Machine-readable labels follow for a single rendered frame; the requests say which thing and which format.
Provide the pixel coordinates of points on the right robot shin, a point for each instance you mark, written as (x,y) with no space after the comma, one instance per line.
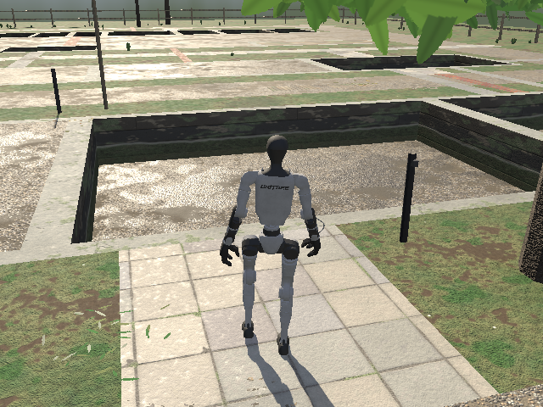
(285,315)

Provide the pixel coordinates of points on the right robot foot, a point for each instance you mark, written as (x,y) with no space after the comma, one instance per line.
(282,347)

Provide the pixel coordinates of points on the left robot hand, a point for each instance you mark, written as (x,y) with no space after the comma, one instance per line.
(224,253)

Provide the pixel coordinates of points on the left robot forearm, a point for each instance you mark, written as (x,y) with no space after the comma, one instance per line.
(232,228)

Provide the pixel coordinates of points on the left robot upper arm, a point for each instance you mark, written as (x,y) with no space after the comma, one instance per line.
(247,179)

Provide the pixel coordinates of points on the right robot hand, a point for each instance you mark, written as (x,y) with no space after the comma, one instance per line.
(316,244)

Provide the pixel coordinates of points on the right robot upper arm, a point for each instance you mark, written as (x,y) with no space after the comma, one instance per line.
(301,182)

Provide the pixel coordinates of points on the right robot forearm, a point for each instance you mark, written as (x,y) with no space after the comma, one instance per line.
(312,228)

